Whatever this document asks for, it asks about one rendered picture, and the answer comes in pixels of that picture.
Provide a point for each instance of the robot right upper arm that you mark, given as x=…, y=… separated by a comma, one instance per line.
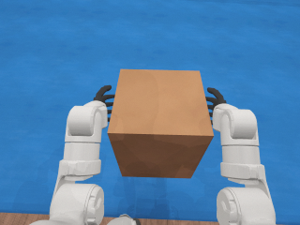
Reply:
x=244, y=206

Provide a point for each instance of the right robot forearm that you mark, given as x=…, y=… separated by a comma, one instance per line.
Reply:
x=239, y=139

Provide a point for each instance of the robot left upper arm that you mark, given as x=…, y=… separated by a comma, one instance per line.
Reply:
x=76, y=204

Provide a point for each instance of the right robot hand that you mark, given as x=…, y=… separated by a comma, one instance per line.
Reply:
x=216, y=101

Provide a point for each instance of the left robot forearm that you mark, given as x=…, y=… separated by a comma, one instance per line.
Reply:
x=82, y=144

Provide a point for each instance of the carton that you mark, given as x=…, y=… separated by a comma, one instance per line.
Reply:
x=160, y=126

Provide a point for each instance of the robot left shin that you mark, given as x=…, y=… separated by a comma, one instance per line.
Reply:
x=125, y=215

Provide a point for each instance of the left robot hand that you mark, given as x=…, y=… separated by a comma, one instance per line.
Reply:
x=101, y=97

